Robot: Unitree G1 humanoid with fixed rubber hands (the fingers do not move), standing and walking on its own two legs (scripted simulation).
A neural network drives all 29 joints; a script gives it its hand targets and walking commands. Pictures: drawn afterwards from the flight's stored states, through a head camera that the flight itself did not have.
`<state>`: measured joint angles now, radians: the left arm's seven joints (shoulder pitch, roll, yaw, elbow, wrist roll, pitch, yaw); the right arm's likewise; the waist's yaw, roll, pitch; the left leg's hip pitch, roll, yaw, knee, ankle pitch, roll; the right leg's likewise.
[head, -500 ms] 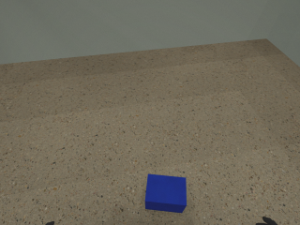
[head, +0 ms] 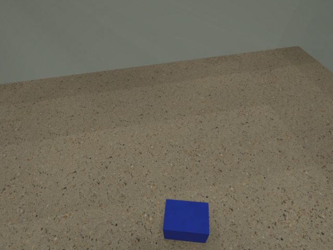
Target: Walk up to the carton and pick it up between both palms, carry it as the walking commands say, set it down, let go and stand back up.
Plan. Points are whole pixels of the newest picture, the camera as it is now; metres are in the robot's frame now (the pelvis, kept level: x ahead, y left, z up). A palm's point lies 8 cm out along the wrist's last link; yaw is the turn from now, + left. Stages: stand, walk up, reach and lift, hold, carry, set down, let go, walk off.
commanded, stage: walk up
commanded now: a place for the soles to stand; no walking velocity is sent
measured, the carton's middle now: (185, 221) +0.41 -0.04 -0.69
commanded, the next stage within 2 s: reach and lift in 0.26 s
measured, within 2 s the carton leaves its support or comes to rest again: neither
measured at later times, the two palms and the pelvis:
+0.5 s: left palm out of the picture +0.17 +0.28 -0.10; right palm out of the picture +0.17 -0.29 -0.09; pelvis -0.01 +0.00 -0.02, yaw -2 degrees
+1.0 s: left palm (96, 223) +0.25 +0.25 -0.17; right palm (276, 226) +0.25 -0.28 -0.16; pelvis +0.01 -0.01 -0.06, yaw -2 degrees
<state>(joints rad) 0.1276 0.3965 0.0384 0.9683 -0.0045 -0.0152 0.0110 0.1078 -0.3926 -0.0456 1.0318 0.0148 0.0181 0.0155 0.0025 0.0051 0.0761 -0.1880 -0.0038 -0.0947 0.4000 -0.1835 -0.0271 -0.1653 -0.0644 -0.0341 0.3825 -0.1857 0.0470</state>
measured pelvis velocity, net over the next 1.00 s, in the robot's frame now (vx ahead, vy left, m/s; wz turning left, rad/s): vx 0.01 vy -0.01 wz -0.03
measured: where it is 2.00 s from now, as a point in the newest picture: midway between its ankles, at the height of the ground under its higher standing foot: outside the picture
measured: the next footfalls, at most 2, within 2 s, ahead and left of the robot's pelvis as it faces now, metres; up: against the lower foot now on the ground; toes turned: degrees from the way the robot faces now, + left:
none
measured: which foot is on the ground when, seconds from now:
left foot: down 0.00-1.00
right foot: down 0.00-1.00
